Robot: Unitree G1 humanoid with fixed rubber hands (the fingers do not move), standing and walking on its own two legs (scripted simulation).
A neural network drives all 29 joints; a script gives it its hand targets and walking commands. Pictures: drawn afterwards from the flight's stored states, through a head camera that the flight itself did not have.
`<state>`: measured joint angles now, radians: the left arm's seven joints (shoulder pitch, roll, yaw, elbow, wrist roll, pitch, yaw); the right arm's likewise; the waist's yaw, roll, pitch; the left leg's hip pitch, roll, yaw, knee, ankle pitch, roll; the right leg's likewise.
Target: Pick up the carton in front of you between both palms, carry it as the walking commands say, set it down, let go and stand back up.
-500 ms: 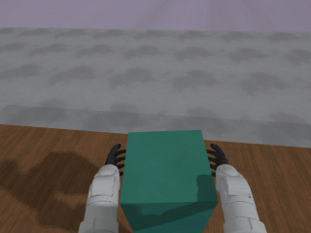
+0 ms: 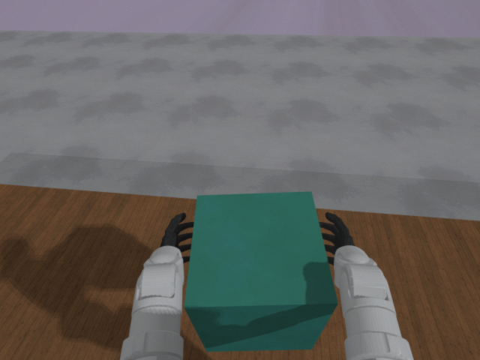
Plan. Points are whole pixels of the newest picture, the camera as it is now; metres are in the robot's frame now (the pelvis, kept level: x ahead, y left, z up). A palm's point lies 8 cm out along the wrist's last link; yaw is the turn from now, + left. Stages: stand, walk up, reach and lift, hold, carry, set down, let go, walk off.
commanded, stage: reach and lift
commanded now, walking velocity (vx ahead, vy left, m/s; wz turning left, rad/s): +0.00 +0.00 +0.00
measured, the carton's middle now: (256, 275) +0.29 +0.00 -0.04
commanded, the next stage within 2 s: hold in 0.38 s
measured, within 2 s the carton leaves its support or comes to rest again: neither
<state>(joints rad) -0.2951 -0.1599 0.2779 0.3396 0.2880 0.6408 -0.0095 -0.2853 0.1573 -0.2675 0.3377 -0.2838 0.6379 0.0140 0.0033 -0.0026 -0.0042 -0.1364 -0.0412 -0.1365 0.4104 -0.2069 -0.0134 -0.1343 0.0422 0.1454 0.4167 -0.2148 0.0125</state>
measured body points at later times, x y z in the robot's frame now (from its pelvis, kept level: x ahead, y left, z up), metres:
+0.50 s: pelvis +0.01 +0.00 +0.00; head -0.03 +0.00 +0.45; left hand +0.30 +0.15 +0.04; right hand +0.30 -0.15 +0.04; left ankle +0.02 +0.13 -0.74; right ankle +0.01 -0.13 -0.74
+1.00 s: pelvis +0.01 +0.00 +0.00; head -0.04 +0.00 +0.44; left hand +0.31 +0.15 +0.05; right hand +0.31 -0.15 +0.05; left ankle +0.01 +0.13 -0.74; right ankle +0.01 -0.13 -0.74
